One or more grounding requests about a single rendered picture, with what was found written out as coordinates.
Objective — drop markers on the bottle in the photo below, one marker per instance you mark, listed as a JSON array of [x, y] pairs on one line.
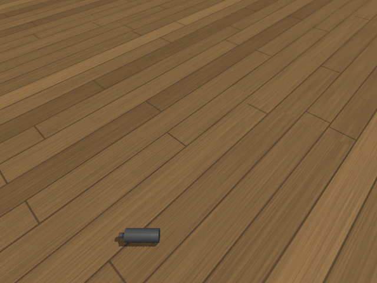
[[141, 235]]

